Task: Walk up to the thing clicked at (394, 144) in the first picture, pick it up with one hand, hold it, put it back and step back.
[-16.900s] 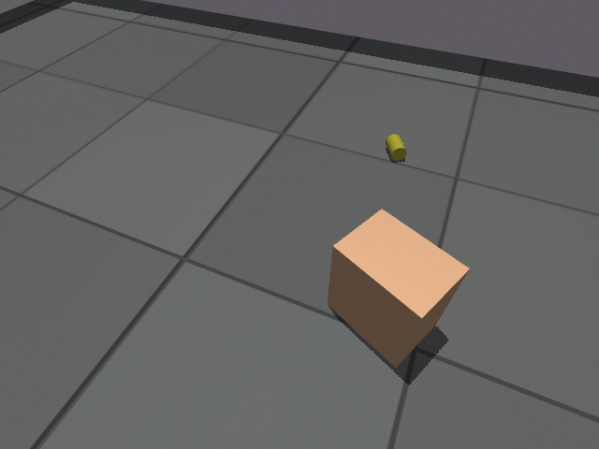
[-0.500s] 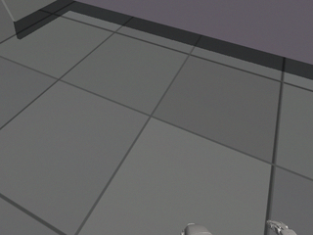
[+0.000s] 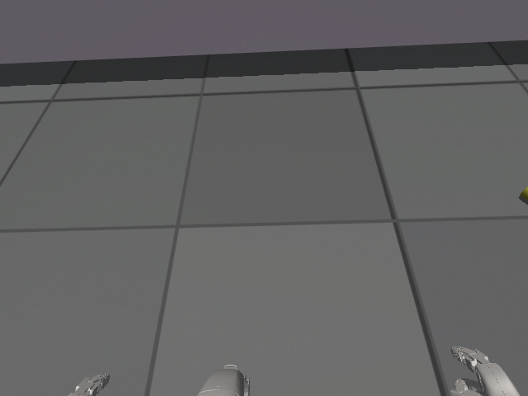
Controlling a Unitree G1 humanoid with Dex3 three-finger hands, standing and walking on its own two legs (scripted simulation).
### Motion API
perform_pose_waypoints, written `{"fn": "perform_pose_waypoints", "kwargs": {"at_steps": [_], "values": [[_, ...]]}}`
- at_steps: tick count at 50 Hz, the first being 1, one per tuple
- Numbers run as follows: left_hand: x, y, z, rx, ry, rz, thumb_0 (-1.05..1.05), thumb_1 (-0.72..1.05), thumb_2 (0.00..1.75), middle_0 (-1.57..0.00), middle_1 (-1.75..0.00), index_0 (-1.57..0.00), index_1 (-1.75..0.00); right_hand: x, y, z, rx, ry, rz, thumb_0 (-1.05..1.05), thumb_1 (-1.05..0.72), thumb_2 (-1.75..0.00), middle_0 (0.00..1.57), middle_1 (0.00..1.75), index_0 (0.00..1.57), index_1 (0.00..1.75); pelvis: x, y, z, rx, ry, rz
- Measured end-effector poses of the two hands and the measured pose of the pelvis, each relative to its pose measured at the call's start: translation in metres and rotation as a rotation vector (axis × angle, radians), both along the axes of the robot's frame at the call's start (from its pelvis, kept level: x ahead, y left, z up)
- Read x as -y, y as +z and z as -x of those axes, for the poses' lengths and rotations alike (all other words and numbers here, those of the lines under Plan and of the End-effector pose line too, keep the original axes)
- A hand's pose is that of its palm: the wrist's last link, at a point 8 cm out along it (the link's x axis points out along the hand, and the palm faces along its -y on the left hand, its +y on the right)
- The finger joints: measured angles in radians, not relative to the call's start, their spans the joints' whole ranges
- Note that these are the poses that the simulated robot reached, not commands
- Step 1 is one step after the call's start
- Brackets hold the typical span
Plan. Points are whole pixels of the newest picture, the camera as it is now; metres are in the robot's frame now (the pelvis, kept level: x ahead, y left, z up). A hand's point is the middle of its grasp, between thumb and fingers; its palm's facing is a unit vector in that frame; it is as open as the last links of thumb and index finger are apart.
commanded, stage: walk up
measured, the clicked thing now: out of the picture +0.92 -1.16 -0.72
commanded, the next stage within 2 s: none
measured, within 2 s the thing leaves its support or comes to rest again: neither
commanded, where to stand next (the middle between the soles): +0.01 -0.04 m, yaw -60 degrees
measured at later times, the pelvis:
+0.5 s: pelvis +0.00 +0.05 -0.01, yaw -26 degrees
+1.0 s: pelvis -0.02 +0.02 -0.01, yaw -42 degrees
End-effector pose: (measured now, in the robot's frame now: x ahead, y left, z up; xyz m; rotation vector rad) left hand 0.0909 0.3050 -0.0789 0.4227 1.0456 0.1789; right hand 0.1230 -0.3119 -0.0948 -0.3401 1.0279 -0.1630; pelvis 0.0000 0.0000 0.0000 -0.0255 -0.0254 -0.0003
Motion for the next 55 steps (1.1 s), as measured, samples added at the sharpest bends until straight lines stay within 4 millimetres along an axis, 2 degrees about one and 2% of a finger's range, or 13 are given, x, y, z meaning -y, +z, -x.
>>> {"fn": "perform_pose_waypoints", "kwargs": {"at_steps": [3, 6, 11, 16, 21, 27, 31, 35, 39, 44, 50, 55], "values": [[-0.018, -0.017, -0.041, 0.028, -0.064, 0.012, 0.01, 0.9, 0.9, -0.21, -0.3, -0.2, -0.3, -0.007, 0.004, 0.006, 0.022, -0.062, 0.064, 0.01, -0.9, -0.89, 0.2, 0.3, 0.21, 0.3, -0.019, -0.011, -0.009, -0.004, -0.048, 0.005], [-0.025, -0.027, -0.076, 0.036, -0.116, 0.017, 0.01, 0.91, 0.9, -0.21, -0.3, -0.2, -0.3, -0.017, 0.015, 0.025, 0.004, -0.12, 0.094, 0.0, -0.9, -0.89, 0.2, 0.3, 0.21, 0.3, -0.029, -0.009, -0.009, 0.004, -0.127, 0.004], [-0.025, -0.03, -0.104, -0.04, -0.231, 0.057, 0.0, 0.91, 0.9, -0.2, -0.3, -0.2, -0.3, -0.028, 0.04, 0.062, -0.019, -0.22, 0.125, 0.01, -0.9, -0.89, 0.21, 0.3, 0.21, 0.3, -0.04, 0.007, -0.01, -0.006, -0.215, 0.026], [-0.017, -0.029, -0.114, -0.097, -0.317, 0.088, 0.0, 0.91, 0.9, -0.2, -0.3, -0.2, -0.3, -0.026, 0.045, 0.1, -0.045, -0.3, 0.154, 0.0, -0.9, -0.89, 0.21, 0.3, 0.21, 0.3, -0.051, 0.009, -0.013, -0.013, -0.305, 0.008], [0.0, -0.027, -0.126, -0.13, -0.407, 0.068, 0.01, 0.91, 0.9, -0.2, -0.3, -0.2, -0.3, -0.022, 0.036, 0.146, -0.036, -0.397, 0.148, 0.0, -0.9, -0.89, 0.21, 0.3, 0.21, 0.3, -0.054, 0.003, -0.01, -0.005, -0.397, -0.006], [0.034, -0.017, -0.144, -0.068, -0.513, 0.018, 0.01, 0.91, 0.9, -0.2, -0.3, -0.2, -0.3, -0.014, 0.003, 0.21, -0.06, -0.511, 0.105, 0.0, -0.9, -0.89, 0.21, 0.3, 0.21, 0.3, -0.04, -0.013, 0.007, 0.0, -0.48, -0.032], [0.054, -0.007, -0.141, -0.019, -0.559, -0.023, 0.0, 0.91, 0.9, -0.2, -0.3, -0.2, -0.3, -0.01, -0.024, 0.242, -0.083, -0.587, 0.053, 0.01, -0.9, -0.89, 0.21, 0.3, 0.21, 0.3, -0.029, -0.02, 0.019, 0.011, -0.511, -0.009], [0.067, 0.005, -0.133, -0.045, -0.596, -0.045, 0.0, 0.91, 0.9, -0.2, -0.3, -0.2, -0.3, -0.021, -0.025, 0.255, -0.081, -0.654, -0.006, 0.01, -0.9, -0.89, 0.2, 0.3, 0.21, 0.3, -0.024, -0.009, 0.025, 0.005, -0.609, -0.04], [0.078, 0.006, -0.139, -0.04, -0.619, -0.041, 0.0, 0.9, 0.9, -0.21, -0.3, -0.2, -0.3, -0.034, -0.019, 0.272, -0.104, -0.668, -0.018, 0.01, -0.9, -0.89, 0.2, 0.3, 0.21, 0.3, -0.019, -0.003, 0.028, -0.015, -0.651, -0.037], [0.093, -0.007, -0.152, -0.007, -0.654, 0.0, 0.0, 0.9, 0.9, -0.21, -0.3, -0.2, -0.3, -0.041, -0.011, 0.294, -0.154, -0.691, 0.022, 0.01, -0.9, -0.89, 0.21, 0.3, 0.21, 0.3, -0.017, -0.006, 0.022, -0.023, -0.687, -0.025], [0.11, -0.035, -0.166, -0.04, -0.691, 0.05, 0.0, 0.91, 0.9, -0.2, -0.3, -0.2, -0.3, -0.05, 0.003, 0.307, -0.133, -0.745, 0.097, 0.01, -0.9, -0.89, 0.21, 0.3, 0.21, 0.3, -0.024, -0.013, 0.017, 0.006, -0.735, -0.05], [0.13, -0.034, -0.171, -0.087, -0.781, 0.061, 0.01, 0.91, 0.9, -0.21, -0.3, -0.2, -0.3, -0.056, 0.022, 0.318, -0.089, -0.817, 0.12, 0.01, -0.9, -0.89, 0.21, 0.3, 0.21, 0.3, -0.022, -0.002, 0.015, 0.003, -0.794, -0.007]]}}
